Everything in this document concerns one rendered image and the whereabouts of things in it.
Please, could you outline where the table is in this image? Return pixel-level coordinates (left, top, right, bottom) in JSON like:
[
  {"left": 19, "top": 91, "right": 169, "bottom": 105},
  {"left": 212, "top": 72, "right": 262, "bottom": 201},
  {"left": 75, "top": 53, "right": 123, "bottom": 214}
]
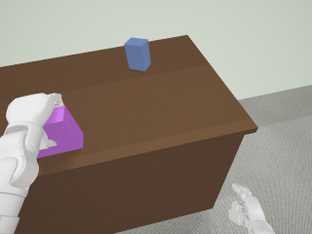
[{"left": 0, "top": 35, "right": 258, "bottom": 234}]

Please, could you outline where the left robot forearm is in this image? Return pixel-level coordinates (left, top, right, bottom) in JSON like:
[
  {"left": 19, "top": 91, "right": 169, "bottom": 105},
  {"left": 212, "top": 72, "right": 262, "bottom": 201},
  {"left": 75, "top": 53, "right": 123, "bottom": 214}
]
[{"left": 0, "top": 121, "right": 43, "bottom": 234}]

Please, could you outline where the left robot hand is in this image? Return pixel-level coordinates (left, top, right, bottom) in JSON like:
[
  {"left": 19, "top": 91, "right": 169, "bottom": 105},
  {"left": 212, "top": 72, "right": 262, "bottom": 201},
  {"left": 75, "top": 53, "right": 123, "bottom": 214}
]
[{"left": 6, "top": 93, "right": 64, "bottom": 150}]

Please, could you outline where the sponge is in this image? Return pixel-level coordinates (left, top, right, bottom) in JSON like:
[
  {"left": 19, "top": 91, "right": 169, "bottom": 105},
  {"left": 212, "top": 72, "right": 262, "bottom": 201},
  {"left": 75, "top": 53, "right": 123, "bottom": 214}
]
[{"left": 8, "top": 105, "right": 84, "bottom": 158}]

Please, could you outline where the right robot hand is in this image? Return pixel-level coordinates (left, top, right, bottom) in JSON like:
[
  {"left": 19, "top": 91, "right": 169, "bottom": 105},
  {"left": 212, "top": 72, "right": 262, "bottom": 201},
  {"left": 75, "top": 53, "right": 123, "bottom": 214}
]
[{"left": 228, "top": 183, "right": 266, "bottom": 228}]

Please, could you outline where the right robot forearm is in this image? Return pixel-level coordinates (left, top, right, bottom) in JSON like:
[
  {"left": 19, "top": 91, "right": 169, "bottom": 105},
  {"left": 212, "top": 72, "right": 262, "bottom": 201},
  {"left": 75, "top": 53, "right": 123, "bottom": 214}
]
[{"left": 248, "top": 219, "right": 276, "bottom": 234}]

